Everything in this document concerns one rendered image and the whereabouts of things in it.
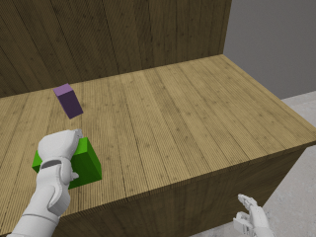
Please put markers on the sponge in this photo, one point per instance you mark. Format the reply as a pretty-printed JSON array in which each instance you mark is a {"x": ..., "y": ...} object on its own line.
[{"x": 84, "y": 162}]

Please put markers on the robot right hand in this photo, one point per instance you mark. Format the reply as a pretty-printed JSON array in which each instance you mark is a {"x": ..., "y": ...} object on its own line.
[{"x": 245, "y": 223}]

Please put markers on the robot left hand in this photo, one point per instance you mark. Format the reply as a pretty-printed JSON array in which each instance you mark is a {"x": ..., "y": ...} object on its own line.
[{"x": 61, "y": 144}]

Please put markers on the right robot forearm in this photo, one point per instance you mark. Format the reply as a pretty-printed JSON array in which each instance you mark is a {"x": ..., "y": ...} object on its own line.
[{"x": 262, "y": 231}]

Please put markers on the left robot forearm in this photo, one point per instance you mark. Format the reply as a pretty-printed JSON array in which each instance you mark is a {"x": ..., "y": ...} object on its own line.
[{"x": 50, "y": 199}]

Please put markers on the table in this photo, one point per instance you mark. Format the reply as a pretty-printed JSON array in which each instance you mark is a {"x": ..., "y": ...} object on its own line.
[{"x": 179, "y": 129}]

